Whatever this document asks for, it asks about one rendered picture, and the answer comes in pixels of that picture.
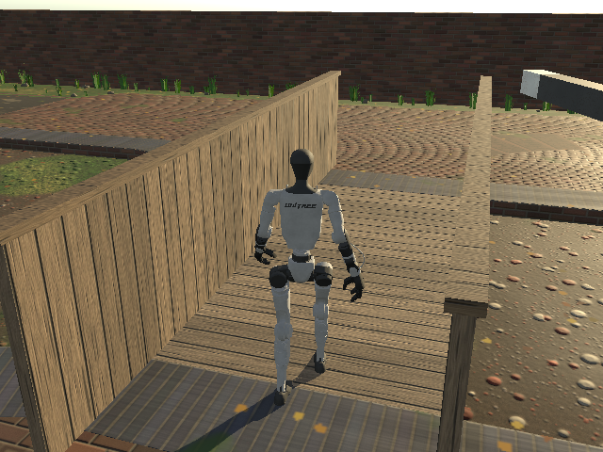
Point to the right robot upper arm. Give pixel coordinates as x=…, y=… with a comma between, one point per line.
x=335, y=214

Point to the robot left forearm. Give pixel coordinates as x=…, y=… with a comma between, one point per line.
x=260, y=243

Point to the right robot hand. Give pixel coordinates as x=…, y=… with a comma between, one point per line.
x=359, y=286

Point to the left robot hand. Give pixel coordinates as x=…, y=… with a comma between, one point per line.
x=261, y=259

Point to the left robot upper arm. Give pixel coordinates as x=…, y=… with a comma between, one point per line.
x=272, y=198

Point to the robot left foot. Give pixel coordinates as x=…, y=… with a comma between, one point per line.
x=280, y=397

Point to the robot right forearm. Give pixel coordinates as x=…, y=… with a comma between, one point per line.
x=348, y=256

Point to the left robot thigh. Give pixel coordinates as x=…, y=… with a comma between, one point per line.
x=278, y=278

